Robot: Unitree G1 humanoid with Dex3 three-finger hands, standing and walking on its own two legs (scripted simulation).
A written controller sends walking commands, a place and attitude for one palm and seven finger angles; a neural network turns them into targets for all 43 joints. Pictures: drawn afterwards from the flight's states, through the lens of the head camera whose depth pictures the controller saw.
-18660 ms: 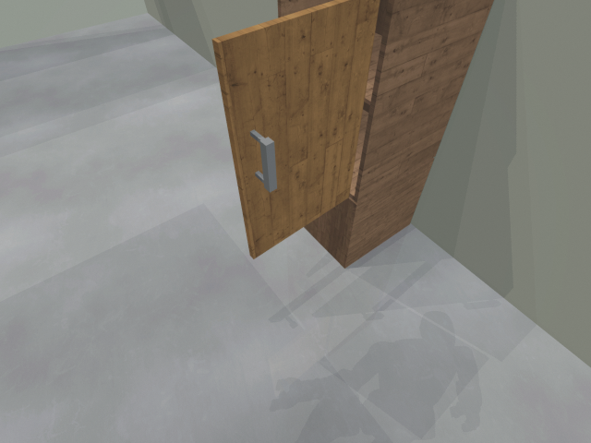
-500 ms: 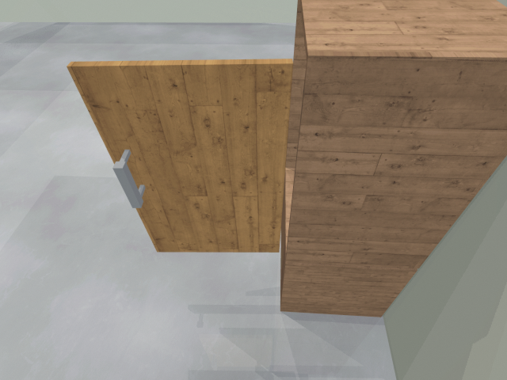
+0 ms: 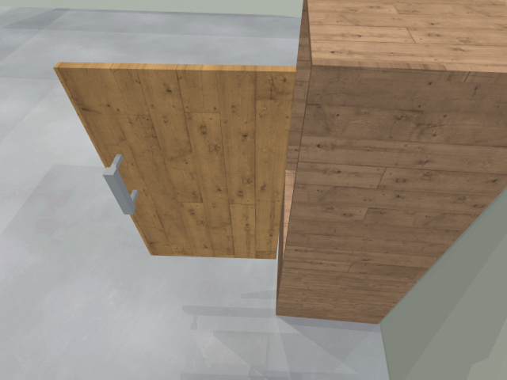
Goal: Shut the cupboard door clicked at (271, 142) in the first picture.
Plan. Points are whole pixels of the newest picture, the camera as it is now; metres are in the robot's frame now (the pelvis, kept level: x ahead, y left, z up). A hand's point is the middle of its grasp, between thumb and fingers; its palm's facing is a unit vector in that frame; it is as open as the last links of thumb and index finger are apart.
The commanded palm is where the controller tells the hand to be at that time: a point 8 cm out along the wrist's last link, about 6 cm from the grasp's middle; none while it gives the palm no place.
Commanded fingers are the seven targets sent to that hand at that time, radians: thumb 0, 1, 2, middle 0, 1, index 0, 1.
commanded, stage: come to a stop and stand still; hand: left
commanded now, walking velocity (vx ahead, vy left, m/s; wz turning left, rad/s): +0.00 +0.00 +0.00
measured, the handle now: (123, 185) +0.47 +0.31 +0.00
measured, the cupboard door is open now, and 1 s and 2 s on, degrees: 93 93 93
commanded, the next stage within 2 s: look again from close up in 0.26 s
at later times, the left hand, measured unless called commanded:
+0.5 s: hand out of the picture +0.03 +0.18 -0.17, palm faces +0.01 -0.98 -0.22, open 7.3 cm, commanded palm none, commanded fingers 0.00 0.90 0.90 -0.20 -0.30 -0.20 -0.30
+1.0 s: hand out of the picture +0.02 +0.17 -0.17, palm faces +0.02 -0.98 -0.21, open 7.3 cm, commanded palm none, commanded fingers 0.00 0.90 0.90 -0.20 -0.30 -0.20 -0.30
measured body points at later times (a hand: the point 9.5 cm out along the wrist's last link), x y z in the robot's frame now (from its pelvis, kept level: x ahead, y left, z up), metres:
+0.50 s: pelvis +0.01 -0.01 +0.00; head +0.03 -0.01 +0.45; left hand +0.03 +0.23 -0.15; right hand +0.03 -0.24 -0.16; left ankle -0.02 +0.11 -0.74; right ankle -0.01 -0.07 -0.74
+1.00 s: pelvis +0.01 -0.01 +0.00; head +0.03 -0.01 +0.45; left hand +0.02 +0.22 -0.15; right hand +0.02 -0.24 -0.16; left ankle -0.02 +0.11 -0.74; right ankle -0.01 -0.07 -0.74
